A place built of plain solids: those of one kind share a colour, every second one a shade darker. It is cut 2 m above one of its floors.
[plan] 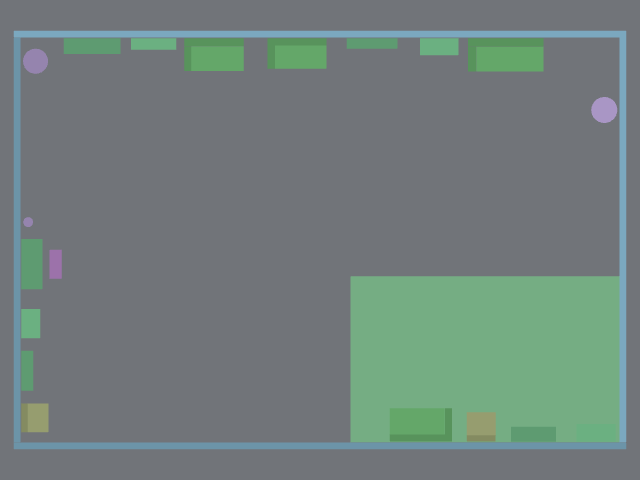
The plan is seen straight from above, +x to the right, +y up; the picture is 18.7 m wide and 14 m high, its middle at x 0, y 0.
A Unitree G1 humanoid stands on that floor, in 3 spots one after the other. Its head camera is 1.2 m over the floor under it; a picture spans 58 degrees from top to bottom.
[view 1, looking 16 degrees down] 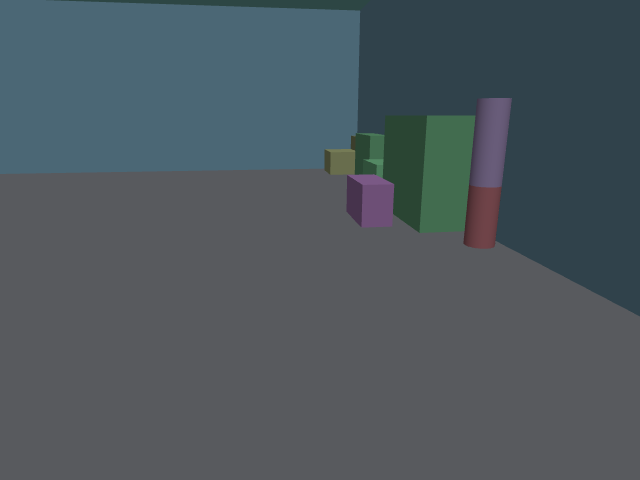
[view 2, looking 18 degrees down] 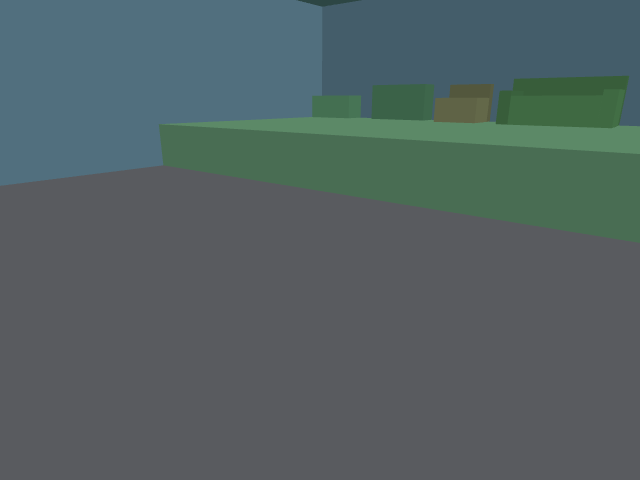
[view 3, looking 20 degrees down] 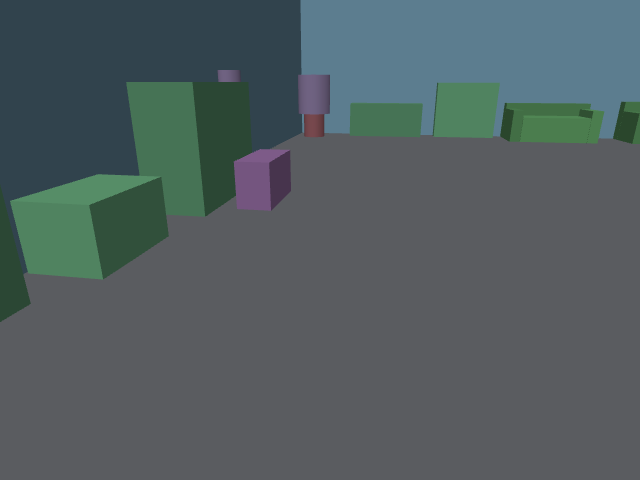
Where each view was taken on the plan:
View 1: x -6.42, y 4.29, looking -98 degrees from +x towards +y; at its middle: ground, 4.35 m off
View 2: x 1.18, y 3.52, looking -51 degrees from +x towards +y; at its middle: ground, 3.88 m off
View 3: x -6.33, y -5.13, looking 100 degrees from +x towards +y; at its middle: ground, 3.51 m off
